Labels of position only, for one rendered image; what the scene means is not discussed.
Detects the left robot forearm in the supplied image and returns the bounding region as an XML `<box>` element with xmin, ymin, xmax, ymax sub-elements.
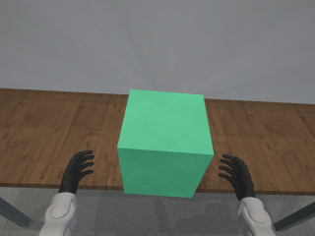
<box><xmin>37</xmin><ymin>192</ymin><xmax>78</xmax><ymax>236</ymax></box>

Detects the right robot forearm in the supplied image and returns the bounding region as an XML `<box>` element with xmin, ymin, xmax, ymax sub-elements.
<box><xmin>237</xmin><ymin>197</ymin><xmax>276</xmax><ymax>236</ymax></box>

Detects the right robot hand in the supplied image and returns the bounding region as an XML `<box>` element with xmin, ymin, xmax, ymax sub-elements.
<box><xmin>219</xmin><ymin>154</ymin><xmax>256</xmax><ymax>201</ymax></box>

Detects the carton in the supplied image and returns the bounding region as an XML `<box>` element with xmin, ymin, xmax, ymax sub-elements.
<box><xmin>117</xmin><ymin>89</ymin><xmax>214</xmax><ymax>198</ymax></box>

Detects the table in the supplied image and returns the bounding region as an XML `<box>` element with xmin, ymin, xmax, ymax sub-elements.
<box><xmin>0</xmin><ymin>88</ymin><xmax>315</xmax><ymax>232</ymax></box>

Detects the left robot hand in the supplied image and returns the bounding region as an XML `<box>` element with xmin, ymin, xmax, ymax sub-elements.
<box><xmin>58</xmin><ymin>150</ymin><xmax>94</xmax><ymax>195</ymax></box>

